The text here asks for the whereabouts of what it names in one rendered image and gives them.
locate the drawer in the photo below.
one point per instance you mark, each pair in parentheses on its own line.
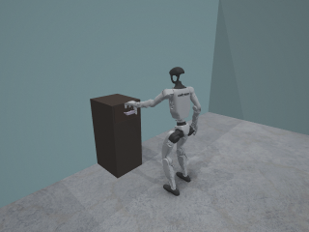
(120,116)

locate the robot right forearm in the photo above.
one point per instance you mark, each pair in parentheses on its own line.
(195,116)

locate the robot left upper arm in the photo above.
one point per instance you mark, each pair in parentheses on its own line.
(164,95)

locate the cabinet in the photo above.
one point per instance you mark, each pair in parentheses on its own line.
(118,145)

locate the robot right hand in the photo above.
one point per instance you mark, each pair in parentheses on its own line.
(195,126)

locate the handle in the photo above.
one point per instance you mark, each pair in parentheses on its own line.
(130,112)

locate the right robot foot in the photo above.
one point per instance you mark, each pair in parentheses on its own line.
(180,175)

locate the robot right upper arm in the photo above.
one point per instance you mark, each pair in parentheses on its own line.
(194,99)

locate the robot left forearm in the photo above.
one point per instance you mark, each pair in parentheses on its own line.
(142,104)

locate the right robot thigh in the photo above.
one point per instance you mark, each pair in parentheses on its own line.
(180,150)

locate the robot left hand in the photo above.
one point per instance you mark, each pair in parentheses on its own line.
(129,104)

